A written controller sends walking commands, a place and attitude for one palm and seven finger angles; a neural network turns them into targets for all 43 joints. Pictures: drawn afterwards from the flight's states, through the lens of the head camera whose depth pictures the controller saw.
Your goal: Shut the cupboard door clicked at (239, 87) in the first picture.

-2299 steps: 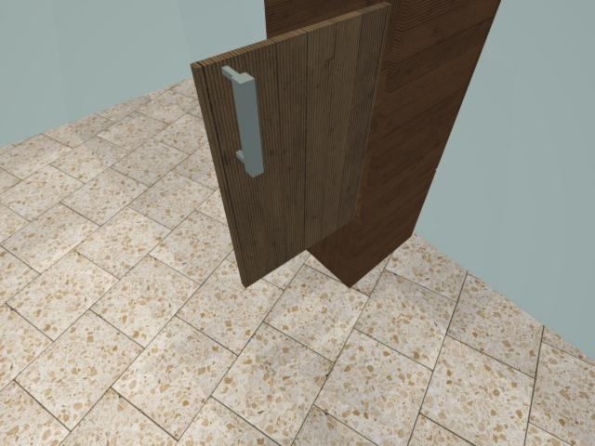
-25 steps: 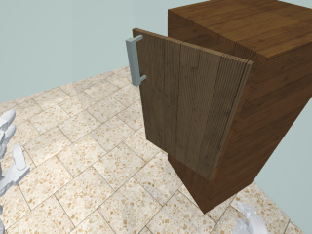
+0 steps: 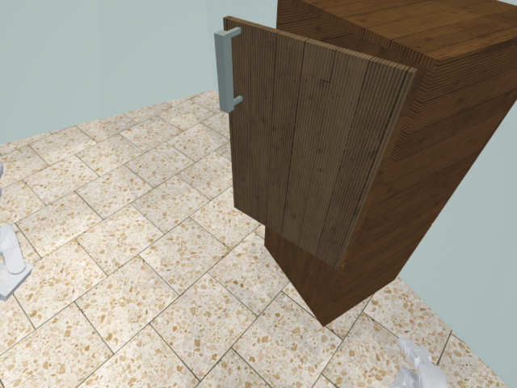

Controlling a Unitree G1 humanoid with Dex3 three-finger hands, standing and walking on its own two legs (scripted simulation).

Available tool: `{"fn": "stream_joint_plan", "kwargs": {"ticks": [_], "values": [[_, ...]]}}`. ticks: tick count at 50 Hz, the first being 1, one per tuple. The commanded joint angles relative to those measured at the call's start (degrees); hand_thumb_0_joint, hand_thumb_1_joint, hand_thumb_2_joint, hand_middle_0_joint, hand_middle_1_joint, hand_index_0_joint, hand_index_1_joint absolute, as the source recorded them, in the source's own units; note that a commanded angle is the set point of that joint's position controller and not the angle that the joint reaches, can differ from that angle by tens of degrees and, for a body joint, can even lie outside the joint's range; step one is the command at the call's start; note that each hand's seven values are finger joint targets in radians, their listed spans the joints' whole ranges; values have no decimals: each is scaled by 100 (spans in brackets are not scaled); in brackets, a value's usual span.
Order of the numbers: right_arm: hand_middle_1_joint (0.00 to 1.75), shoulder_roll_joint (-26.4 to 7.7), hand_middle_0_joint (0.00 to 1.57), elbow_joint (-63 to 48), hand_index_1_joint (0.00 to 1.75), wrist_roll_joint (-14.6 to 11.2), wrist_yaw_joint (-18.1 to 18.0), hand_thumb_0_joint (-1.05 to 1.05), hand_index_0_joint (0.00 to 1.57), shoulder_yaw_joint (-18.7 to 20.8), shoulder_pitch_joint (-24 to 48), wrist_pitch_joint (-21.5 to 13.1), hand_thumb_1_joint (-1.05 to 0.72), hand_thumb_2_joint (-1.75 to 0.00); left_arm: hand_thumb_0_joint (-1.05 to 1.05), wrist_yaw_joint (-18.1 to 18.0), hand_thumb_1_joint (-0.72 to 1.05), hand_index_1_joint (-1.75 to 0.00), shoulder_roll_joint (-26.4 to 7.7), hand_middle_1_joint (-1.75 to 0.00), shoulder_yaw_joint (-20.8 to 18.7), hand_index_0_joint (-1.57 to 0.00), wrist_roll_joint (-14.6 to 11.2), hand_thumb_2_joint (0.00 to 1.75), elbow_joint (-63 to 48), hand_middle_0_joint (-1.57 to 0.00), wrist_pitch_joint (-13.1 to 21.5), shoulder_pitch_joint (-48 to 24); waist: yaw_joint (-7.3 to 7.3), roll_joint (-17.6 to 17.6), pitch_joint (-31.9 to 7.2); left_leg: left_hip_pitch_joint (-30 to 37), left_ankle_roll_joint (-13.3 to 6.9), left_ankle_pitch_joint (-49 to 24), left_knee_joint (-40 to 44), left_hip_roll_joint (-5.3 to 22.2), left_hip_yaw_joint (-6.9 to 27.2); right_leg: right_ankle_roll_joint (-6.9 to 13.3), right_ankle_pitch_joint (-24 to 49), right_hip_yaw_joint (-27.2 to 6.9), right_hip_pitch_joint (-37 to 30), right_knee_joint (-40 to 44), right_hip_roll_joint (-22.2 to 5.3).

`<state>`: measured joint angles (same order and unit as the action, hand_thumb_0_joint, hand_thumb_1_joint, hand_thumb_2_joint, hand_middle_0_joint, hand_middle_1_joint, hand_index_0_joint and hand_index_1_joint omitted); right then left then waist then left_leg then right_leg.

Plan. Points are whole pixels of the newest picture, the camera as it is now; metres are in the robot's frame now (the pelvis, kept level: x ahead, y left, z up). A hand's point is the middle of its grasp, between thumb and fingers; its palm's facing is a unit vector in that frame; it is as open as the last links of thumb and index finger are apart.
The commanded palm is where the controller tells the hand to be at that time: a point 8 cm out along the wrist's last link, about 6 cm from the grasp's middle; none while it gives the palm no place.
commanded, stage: step back with the hand held close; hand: left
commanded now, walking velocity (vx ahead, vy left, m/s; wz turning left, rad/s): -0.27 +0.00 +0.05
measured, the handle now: (231, 71) +0.69 +0.11 +0.17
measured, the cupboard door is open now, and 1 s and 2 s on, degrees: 22 22 22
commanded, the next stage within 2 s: stop stepping back and stand still in 0.60 s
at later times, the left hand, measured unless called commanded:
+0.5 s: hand out of the picture +0.12 +0.29 +0.19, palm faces +0.51 -0.74 -0.44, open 7.4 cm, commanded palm +0.07 +0.31 +0.19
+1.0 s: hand out of the picture +0.04 +0.30 +0.18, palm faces +0.53 -0.80 -0.27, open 7.4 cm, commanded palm -0.03 +0.32 +0.19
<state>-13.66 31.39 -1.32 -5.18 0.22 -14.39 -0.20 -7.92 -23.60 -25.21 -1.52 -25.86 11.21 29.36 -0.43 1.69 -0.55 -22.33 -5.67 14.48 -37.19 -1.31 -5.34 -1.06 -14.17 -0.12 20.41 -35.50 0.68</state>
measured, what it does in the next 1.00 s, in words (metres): walks backwards: right foot, then left foot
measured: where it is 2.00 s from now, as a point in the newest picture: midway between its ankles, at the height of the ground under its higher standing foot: outside the picture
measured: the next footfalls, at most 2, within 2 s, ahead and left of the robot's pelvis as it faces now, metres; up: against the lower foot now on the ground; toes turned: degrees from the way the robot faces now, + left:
right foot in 0.56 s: -0.20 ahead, -0.08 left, +0.00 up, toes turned -5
left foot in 0.94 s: -0.09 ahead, +0.14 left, +0.00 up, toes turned +0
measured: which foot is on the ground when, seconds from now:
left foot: down 0.00-0.76, up 0.78-0.92, down 0.94-1.00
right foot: down 0.00-0.32, up 0.34-0.54, down 0.56-1.00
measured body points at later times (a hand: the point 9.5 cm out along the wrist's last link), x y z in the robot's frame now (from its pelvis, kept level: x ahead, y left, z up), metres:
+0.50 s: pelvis -0.07 +0.00 +0.00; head -0.07 +0.03 +0.45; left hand +0.09 +0.33 +0.21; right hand +0.10 -0.23 -0.07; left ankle +0.06 +0.06 -0.72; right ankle -0.14 -0.14 -0.70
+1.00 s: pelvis -0.17 +0.02 +0.00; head -0.20 +0.05 +0.45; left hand +0.01 +0.34 +0.19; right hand -0.06 -0.25 -0.07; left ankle -0.14 +0.12 -0.72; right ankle -0.21 -0.14 -0.72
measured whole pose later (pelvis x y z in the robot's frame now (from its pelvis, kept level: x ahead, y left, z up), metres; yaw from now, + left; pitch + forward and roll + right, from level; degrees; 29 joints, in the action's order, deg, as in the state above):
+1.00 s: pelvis -0.17 +0.02 +0.00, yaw +0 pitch -1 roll -2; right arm -13.6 40.4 -0.7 -6.0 0.8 -16.6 -2.8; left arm -11.3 -21.0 -23.1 -1.9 -23.2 8.6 21.5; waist -0.2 -2.2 -3.6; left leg -20.2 -1.9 17.9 -37.5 0.2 0.6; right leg -2.4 -20.2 2.0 12.1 -33.6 -2.6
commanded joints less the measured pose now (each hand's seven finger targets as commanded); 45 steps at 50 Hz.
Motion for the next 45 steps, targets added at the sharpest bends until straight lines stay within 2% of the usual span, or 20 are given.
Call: {"fn": "stream_joint_plan", "kwargs": {"ticks": [1, 5, 9, 11, 14, 16, 20, 25, 28, 30, 31, 33, 36, 37, 38, 39, 40, 41, 42, 45], "values": [[30, -895, 20, -864, 30, 11, -41, 0, 20, 334, 577, -425, -90, -90, 0, -136, 90, -30, -1168, -30, -798, -20, 94, 90, -1229, -20, 437, -718, 6, 366, -191, -2399, -142, 2919, 2017, 1205, 1614, 115, -208, -525, -1983, -441, -59], [30, -778, 20, -814, 30, 33, -5, 0, 20, 309, 511, -490, -90, -90, 0, -146, 90, -30, -1014, -30, -690, -20, 80, 90, -1297, -20, 524, -715, 47, 101, -111, -2198, -23, 2911, 1502, 932, 1411, 291, -847, -929, -1356, -14, -270], [30, -641, 20, -604, 30, 106, 51, 0, 20, 247, 491, -504, -90, -90, 0, -224, 90, -30, -1059, -30, -633, -20, 45, 90, -1240, -20, 590, -672, 115, -473, -8, -1002, 244, 1997, 497, 546, 1198, 583, -1432, -1691, 189, 1101, -876], [30, -676, 20, -545, 30, 127, 64, 0, 20, 266, 475, -507, -90, -90, 0, -277, 90, -30, -1211, -30, -747, -20, 57, 90, -1269, -20, 636, -659, 124, -385, -93, -751, 289, 1711, 479, 536, 1229, 612, -1406, -1631, 381, 1207, -935], [30, -721, 20, -614, 30, 78, 44, 0, 20, 251, 542, -547, -90, -90, 0, -287, 90, -30, -1185, -30, -811, -20, 42, 90, -1414, -20, 754, -440, 109, 175, -401, -1171, 94, 2030, 1316, 880, 1599, 326, -1007, -888, -339, 386, -397], [30, -807, 20, -696, 30, 69, 2, 0, 20, 292, 699, -650, -90, -90, 0, -265, 90, -30, -1266, -30, -1045, -20, 76, 90, -1460, -20, 823, -335, 8, 1084, -534, -2351, -201, 2761, 2389, 1580, 2308, 94, -272, -281, -1681, -1059, 213], [30, -740, 20, -588, 30, 117, 72, 0, 20, 371, 607, -835, -90, -90, 0, -107, 90, -30, -1100, -30, -1004, -20, -65, 90, -1314, -20, 852, -39, -3, 913, -606, -1919, -171, 2365, 2678, 1906, 2208, 79, -1044, -112, -1601, -1502, 463], [30, -651, 20, -231, 30, 179, 196, 0, 20, 273, 664, -938, -90, -90, 0, -43, 90, -30, -909, -30, -439, -20, -206, 90, -1515, -20, 900, -595, -2, 837, -549, 9, 319, 673, 2445, 1597, 1742, 181, -1280, -116, -746, 742, 306], [30, -598, 20, -112, 30, 162, 217, 0, 20, 303, 691, -893, -90, -90, 0, -74, 90, -30, -1173, -30, -532, -20, -178, 90, -1623, -20, 956, -827, -29, 464, -1268, 1565, 590, -1391, 1399, 1213, 1031, 259, -253, -513, -214, 1637, -134], [30, -513, 20, -139, 30, 55, 174, 0, 20, 354, 680, -884, -90, -90, 0, -46, 90, -30, -1135, -30, -396, -20, -190, 90, -1841, -20, 925, -1022, 115, 59, -1939, 2681, 583, -2748, 974, 907, 526, 64, 999, -147, -11, 1267, -117], [30, -541, 20, -211, 30, 8, 159, 0, 20, 401, 787, -898, -90, -90, 0, -39, 90, -30, -1379, -30, -642, -20, -222, 90, -1840, -20, 852, -735, 68, -20, -2115, 2856, 481, -2626, 997, 972, 614, -103, 958, -68, 6, 1044, -33], [30, -538, 20, -483, 30, 35, 177, 0, 20, 337, 1037, -770, -90, -90, 0, 40, 90, -30, -1394, -30, -858, -20, -359, 90, -1723, -20, 732, -39, -21, 762, -1841, 1969, 347, -1240, 1725, 1206, 955, -78, -569, 71, -240, 782, 258], [30, -533, 20, -685, 30, 111, 150, 0, 20, 319, 1072, -584, -90, -90, 0, 15, 90, -30, -1739, -30, -1364, -20, -464, 90, -1646, -20, 594, 502, -20, 1097, -1040, 69, 840, 1761, 2189, 896, 886, 421, -2156, 240, -729, 1082, 339], [30, -413, 20, -705, 30, 73, 127, 0, 20, 270, 937, -510, -90, -90, 0, -10, 90, -30, -1551, -30, -1183, -20, -461, 90, -1569, -20, 518, 694, 46, 539, -739, 333, 993, 1477, 1103, 445, 375, 663, -2677, -94, 59, 1743, -71], [30, -363, 20, -651, 30, 42, 98, 0, 20, 288, 789, -457, -90, -90, 0, -71, 90, -30, -1645, -30, -1162, -20, -429, 90, -1547, -20, 442, 704, 128, -634, -457, 1106, 1071, 881, -862, 31, 268, 1017, -3604, -1496, 1737, 2677, -1170], [30, -398, 20, -494, 30, 83, 65, 0, 20, 317, 703, -394, -90, -90, 0, -147, 90, -30, -1574, -30, -1005, -20, -383, 90, -1569, -20, 312, 498, 116, -1400, 34, 1007, 968, 799, -2569, 3, 996, 1544, -3965, -2637, 2886, 3057, -2201], [30, -433, 20, -372, 30, 157, 63, 0, 20, 265, 653, -280, -90, -90, 0, -199, 90, -30, -1435, -30, -839, -20, -259, 90, -1491, -20, 138, 241, 158, -1215, 428, 13, 848, 734, -3177, 152, 1207, 1632, -3465, -2328, 2534, 2868, -2216], [30, -468, 20, -349, 30, 213, 53, 0, 20, 174, 633, -271, -90, -90, 0, -233, 90, -30, -1453, -30, -752, -20, -225, 90, -1556, -20, 60, -428, 223, -811, 499, -304, 794, 814, -2874, 377, 1148, 1369, -3158, -1889, 2093, 2707, -2022], [30, -405, 20, -362, 30, 205, 1, 0, 20, 90, 666, -347, -90, -90, 0, -288, 90, -30, -1156, -30, -386, -20, -117, 90, -1181, -20, 67, -997, 298, -717, 800, -344, 661, 929, -1824, 595, 1066, 991, -2269, -1257, 1497, 2350, -1653], [30, -584, 20, -73, 30, 101, -101, 0, 20, 175, 547, -562, -90, -90, 0, -361, 90, -30, -855, -30, 100, -20, 40, 90, -479, -20, 52, -1912, 244, -168, 584, 483, 523, 307, 602, 329, 525, 505, -1110, -291, 377, 1458, -950]]}}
